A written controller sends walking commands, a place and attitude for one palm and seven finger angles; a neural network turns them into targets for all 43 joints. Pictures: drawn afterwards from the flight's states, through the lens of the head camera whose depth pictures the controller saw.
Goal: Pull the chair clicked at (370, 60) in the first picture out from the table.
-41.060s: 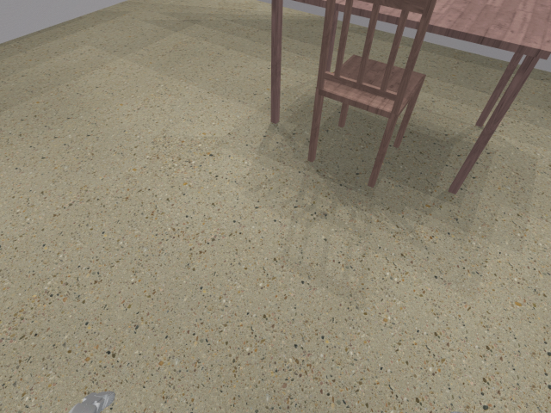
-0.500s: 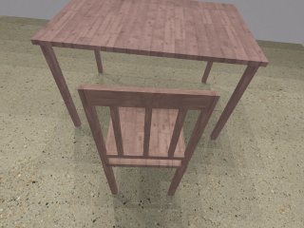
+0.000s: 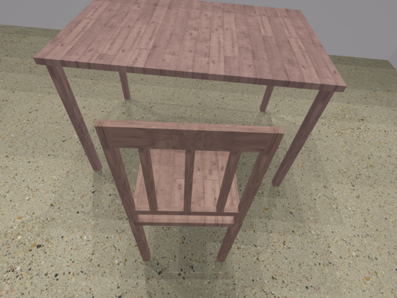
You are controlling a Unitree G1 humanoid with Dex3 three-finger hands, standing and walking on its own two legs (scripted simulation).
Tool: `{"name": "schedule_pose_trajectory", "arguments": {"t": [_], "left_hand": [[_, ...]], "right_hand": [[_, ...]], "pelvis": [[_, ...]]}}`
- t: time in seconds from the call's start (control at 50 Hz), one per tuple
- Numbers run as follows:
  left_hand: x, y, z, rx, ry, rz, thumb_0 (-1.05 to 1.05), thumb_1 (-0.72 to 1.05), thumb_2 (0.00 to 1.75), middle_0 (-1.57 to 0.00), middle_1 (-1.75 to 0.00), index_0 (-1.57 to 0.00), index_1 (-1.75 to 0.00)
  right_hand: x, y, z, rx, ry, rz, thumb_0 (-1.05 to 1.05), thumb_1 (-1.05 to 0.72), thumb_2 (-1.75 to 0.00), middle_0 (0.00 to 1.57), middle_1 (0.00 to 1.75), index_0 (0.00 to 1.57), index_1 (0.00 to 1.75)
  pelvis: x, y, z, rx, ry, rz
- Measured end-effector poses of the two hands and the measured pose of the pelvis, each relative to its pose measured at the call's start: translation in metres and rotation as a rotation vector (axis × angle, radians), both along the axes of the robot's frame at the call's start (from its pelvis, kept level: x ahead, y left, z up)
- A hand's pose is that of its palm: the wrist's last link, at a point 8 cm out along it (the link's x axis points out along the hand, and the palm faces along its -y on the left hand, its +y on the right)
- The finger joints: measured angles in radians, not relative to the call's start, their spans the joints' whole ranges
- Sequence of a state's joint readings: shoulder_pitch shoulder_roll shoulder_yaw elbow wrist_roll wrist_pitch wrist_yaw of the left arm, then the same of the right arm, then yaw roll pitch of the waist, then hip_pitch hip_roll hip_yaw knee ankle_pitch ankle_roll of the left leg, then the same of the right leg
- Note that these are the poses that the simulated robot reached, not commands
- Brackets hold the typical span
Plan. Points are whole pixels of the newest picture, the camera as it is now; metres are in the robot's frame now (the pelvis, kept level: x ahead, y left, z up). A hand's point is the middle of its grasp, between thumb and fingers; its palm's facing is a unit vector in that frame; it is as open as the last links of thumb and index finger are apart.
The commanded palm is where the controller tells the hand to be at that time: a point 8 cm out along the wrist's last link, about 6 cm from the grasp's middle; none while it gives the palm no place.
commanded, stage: look again from close up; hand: left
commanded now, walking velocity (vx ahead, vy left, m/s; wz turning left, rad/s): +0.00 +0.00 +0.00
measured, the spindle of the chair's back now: (188, 183) +0.42 +0.05 -0.09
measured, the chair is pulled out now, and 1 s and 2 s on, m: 0.29 0.29 0.29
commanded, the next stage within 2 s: shuffle to correct the standing spot in 0.60 s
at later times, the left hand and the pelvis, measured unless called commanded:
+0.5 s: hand out of the picture +0.00 +0.16 -0.18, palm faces +0.00 -0.98 -0.18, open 7.4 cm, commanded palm none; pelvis +0.01 -0.01 +0.00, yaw +0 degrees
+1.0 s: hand out of the picture -0.02 +0.14 -0.18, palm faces +0.04 -0.99 -0.16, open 7.4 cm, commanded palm none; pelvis +0.00 -0.02 +0.00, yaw +2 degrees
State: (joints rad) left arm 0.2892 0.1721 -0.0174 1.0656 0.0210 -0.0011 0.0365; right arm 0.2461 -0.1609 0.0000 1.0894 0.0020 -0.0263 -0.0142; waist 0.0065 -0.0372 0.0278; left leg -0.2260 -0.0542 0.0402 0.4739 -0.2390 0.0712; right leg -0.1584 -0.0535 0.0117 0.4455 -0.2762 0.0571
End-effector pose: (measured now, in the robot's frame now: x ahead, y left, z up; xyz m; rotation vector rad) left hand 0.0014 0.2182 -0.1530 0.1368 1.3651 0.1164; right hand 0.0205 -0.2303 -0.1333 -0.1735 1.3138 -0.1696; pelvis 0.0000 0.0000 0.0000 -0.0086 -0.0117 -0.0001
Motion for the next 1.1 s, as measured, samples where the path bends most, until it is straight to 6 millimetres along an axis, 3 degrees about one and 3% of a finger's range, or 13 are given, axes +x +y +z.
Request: {"name": "schedule_pose_trajectory", "arguments": {"t": [0.26,0.88,1.1], "left_hand": [[0.011,-0.002,0.001,0.011,-0.006,-0.003,0.0,0.91,0.9,-0.2,-0.3,-0.2,-0.3],[-0.017,-0.016,0.001,-0.003,0.058,0.027,0.0,0.91,0.9,-0.2,-0.3,-0.2,-0.3],[-0.032,-0.035,0.004,0.006,0.102,0.052,0.0,0.91,0.9,-0.2,-0.3,-0.2,-0.3]], "right_hand": [[-0.003,-0.003,-0.002,0.004,0.021,-0.017,0.01,-0.92,-0.9,0.2,0.3,0.2,0.3],[-0.013,-0.008,-0.001,0.012,0.055,-0.021,0.01,-0.92,-0.9,0.2,0.3,0.2,0.3],[-0.011,-0.029,-0.004,0.012,0.077,-0.018,0.01,-0.91,-0.9,0.2,0.3,0.2,0.3]], "pelvis": [[0.006,-0.005,0.001,0.002,-0.007,-0.005],[0.004,-0.015,0.003,0.006,-0.009,0.015],[0.002,-0.038,0.002,0.011,0.01,0.035]]}}
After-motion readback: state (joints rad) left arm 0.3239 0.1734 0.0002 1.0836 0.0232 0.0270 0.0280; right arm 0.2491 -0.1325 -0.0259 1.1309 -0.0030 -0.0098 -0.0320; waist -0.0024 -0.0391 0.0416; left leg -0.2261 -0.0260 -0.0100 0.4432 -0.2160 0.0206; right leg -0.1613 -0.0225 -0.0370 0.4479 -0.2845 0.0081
